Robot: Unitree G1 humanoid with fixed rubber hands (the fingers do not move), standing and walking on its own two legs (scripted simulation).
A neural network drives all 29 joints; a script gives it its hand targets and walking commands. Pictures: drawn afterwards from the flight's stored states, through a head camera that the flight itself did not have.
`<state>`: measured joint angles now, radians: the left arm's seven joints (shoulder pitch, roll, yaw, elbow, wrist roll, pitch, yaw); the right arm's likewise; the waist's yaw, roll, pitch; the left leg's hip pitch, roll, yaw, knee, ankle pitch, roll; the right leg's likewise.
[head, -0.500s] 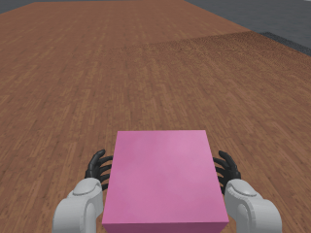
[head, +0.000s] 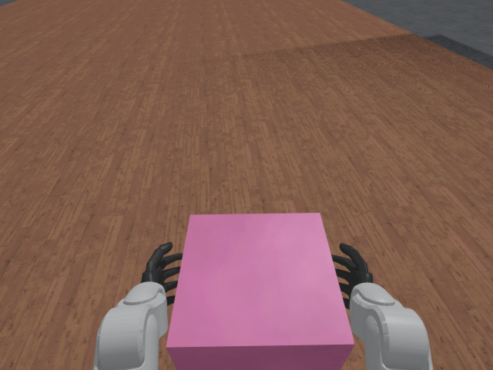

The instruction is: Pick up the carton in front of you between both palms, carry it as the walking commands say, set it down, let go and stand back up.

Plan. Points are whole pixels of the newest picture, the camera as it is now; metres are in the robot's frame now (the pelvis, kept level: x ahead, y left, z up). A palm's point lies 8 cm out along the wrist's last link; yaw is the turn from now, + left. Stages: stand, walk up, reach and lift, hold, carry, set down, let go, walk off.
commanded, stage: carry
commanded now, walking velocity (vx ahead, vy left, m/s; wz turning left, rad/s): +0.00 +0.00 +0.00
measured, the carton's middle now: (256, 311) +0.25 +0.00 +0.00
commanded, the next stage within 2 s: hold in 0.96 s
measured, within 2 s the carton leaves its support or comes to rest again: neither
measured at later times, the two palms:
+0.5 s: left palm (161, 300) +0.25 +0.15 +0.03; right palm (351, 300) +0.25 -0.15 +0.03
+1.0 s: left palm (156, 298) +0.25 +0.16 +0.04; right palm (347, 296) +0.26 -0.14 +0.04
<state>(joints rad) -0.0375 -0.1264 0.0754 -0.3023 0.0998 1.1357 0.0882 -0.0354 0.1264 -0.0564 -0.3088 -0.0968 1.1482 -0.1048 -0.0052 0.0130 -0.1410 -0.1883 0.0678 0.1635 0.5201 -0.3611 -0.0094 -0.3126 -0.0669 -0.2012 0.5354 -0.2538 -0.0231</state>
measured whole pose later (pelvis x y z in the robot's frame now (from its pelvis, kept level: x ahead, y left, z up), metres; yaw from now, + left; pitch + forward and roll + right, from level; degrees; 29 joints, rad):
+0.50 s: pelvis -0.03 +0.00 +0.00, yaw +0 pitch +2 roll +0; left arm -0.22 -0.14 0.20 0.23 0.25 0.69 0.02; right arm -0.22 0.14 -0.18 0.22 -0.24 0.70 -0.03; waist 0.00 0.01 -0.08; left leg -0.22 0.06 0.16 0.50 -0.30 0.00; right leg -0.33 -0.07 -0.20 0.49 -0.18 -0.03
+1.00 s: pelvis -0.03 +0.00 +0.00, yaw +0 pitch +1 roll +0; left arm -0.22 -0.14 0.19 0.17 0.24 0.72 0.02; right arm -0.21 0.14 -0.17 0.16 -0.23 0.73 -0.03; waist 0.00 0.01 -0.07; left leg -0.21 0.06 0.16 0.51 -0.31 0.01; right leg -0.32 -0.07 -0.20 0.49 -0.18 -0.03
